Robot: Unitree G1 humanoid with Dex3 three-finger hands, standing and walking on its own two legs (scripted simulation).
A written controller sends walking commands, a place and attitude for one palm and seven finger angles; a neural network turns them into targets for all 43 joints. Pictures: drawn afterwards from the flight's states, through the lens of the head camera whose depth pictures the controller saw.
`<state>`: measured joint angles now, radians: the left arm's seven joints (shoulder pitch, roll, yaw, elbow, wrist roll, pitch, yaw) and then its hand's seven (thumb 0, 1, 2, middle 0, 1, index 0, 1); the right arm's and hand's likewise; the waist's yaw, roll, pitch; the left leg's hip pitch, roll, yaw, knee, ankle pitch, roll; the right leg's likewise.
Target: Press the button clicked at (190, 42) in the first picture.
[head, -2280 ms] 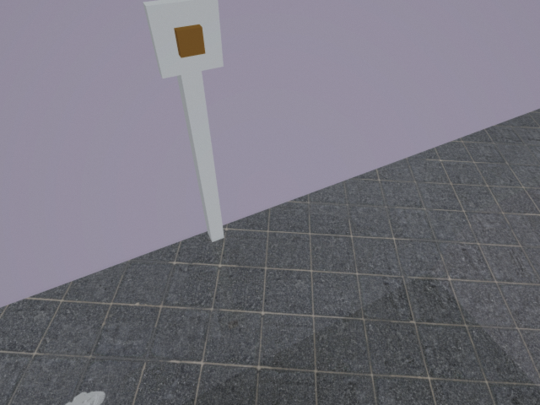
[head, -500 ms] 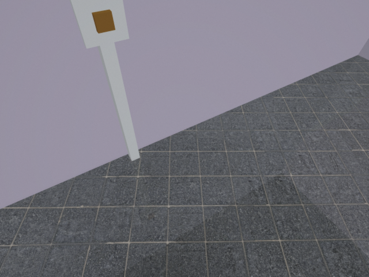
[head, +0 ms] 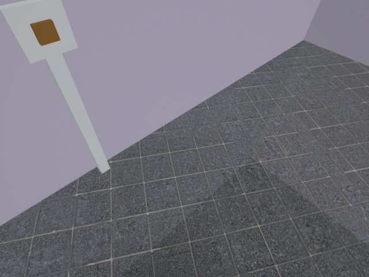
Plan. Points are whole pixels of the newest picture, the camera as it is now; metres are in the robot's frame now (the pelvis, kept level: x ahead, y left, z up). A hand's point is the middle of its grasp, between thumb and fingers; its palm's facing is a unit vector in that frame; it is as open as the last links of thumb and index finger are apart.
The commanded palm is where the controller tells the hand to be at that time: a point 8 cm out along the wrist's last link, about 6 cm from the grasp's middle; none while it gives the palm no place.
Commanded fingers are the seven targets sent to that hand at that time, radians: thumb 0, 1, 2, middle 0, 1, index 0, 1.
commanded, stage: walk to a spot facing it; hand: left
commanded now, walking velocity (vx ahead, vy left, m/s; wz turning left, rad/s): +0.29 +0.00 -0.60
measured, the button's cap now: (45, 32) +0.76 +0.56 +0.13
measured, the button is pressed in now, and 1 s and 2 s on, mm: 0 0 0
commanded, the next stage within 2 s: none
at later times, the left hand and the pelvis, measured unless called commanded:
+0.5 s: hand (143, 210) +0.32 +0.16 -0.18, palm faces -0.35 -0.93 -0.13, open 7.4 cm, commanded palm none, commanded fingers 0.00 0.90 0.90 -0.20 -0.30 -0.20 -0.30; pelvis +0.14 +0.03 -0.01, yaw -19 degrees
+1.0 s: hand (159, 166) +0.48 +0.14 -0.18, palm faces -0.45 -0.86 -0.24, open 7.3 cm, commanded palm none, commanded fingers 0.00 0.90 0.90 -0.20 -0.30 -0.20 -0.30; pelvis +0.34 -0.02 -0.01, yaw -35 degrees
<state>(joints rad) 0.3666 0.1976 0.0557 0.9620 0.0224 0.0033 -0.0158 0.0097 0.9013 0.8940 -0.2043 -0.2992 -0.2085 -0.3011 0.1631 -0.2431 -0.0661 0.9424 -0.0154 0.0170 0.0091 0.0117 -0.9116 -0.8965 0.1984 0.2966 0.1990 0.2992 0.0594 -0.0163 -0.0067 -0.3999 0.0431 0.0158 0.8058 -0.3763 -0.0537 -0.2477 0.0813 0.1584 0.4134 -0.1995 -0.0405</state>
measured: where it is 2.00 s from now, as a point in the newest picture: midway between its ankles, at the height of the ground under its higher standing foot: (204, 238)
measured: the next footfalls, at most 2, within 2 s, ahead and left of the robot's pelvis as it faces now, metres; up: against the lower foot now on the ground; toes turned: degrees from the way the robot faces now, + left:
left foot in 0.08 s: +0.05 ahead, +0.14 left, +0.00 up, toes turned -1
right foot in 0.60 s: +0.29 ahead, -0.11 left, +0.00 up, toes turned -30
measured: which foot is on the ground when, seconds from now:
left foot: up 0.00-0.06, down 0.08-0.60, up 0.62-1.00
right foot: down 0.00-0.08, up 0.10-0.58, down 0.60-1.00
